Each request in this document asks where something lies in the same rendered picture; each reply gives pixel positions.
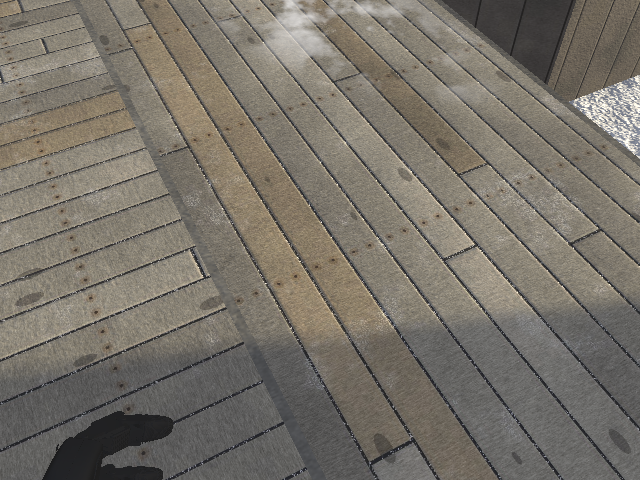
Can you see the robot left hand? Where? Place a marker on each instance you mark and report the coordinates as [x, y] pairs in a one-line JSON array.
[[80, 458]]

